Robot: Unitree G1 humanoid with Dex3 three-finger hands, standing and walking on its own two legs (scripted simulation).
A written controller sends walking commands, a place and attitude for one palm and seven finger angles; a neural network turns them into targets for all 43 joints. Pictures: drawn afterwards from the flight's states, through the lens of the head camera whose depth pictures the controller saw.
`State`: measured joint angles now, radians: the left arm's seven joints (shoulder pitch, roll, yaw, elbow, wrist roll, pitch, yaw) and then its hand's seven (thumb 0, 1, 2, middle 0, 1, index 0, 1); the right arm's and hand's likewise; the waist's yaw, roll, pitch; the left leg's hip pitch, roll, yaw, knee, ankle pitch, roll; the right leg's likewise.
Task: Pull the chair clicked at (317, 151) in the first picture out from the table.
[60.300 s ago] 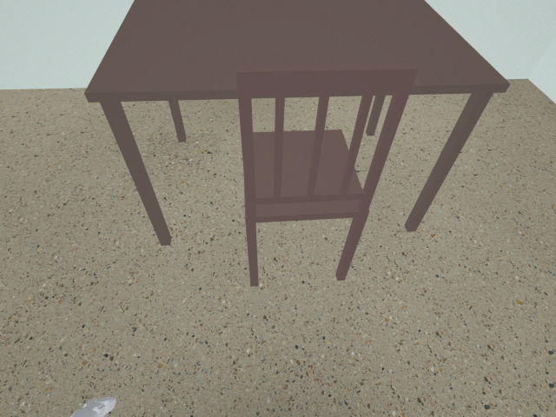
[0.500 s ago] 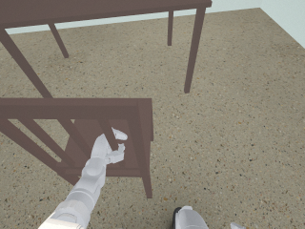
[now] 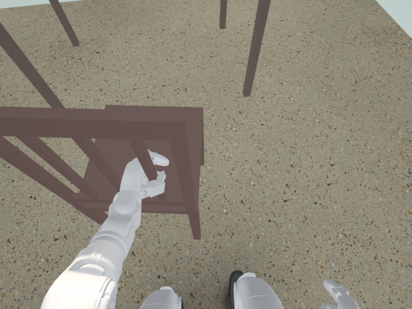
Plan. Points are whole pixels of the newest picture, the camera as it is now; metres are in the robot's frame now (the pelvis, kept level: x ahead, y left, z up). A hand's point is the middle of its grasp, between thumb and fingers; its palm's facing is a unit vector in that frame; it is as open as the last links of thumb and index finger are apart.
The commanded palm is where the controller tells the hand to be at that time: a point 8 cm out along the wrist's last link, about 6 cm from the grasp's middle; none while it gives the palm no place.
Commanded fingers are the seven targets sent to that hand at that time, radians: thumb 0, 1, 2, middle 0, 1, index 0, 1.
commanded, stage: step backward, pulling the chair out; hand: left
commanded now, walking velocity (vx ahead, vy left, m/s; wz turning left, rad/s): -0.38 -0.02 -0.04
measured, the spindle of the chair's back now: (109, 173) +0.40 +0.22 -0.06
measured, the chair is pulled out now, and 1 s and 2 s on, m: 0.56 0.73 0.73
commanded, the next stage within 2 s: stop walking, hand still on the chair in 0.24 s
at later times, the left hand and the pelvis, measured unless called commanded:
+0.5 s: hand (157, 237) +0.25 +0.10 -0.06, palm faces -0.09 -0.98 -0.17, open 5.2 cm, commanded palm +0.24 +0.15 -0.04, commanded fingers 0.00 0.90 0.90 -0.50 -1.45 -0.50 -1.45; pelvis -0.08 +0.00 +0.01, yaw -3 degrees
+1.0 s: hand (154, 268) +0.19 +0.10 -0.06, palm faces -0.16 -0.97 -0.17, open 5.3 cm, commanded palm +0.19 +0.15 -0.04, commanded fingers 0.00 0.90 0.90 -0.50 -1.45 -0.50 -1.45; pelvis -0.06 +0.02 +0.02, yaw -6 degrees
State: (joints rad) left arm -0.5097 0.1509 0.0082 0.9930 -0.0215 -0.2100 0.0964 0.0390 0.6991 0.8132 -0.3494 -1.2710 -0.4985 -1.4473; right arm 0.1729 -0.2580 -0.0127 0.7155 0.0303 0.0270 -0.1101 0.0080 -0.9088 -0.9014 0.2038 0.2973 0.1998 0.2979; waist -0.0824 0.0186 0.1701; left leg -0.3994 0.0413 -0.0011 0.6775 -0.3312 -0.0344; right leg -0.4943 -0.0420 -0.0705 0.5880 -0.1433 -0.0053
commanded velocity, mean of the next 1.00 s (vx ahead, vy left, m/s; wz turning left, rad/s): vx -0.06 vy -0.01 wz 0.01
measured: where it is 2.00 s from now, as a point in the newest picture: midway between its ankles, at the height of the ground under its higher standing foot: outside the picture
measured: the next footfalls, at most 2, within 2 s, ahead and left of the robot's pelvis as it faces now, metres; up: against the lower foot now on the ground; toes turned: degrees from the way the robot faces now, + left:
right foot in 0.18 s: +0.03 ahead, -0.12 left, +0.00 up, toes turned -7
